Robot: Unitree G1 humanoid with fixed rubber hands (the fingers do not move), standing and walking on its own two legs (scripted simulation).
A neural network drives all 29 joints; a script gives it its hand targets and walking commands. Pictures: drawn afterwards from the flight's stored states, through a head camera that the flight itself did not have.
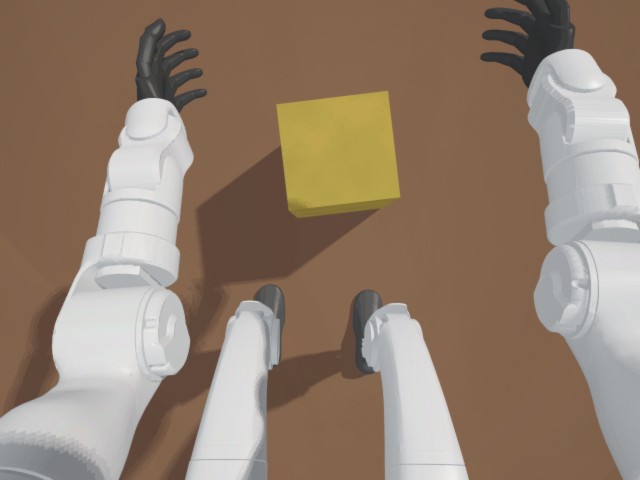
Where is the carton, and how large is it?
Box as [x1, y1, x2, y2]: [276, 91, 399, 217]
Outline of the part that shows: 387,91 276,104 288,208 297,217 379,208 399,197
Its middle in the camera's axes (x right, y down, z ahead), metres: +0.04 -0.17 +0.84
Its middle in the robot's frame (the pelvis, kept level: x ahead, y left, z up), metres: +0.52 -0.02 -0.52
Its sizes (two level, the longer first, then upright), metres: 0.210 0.200 0.250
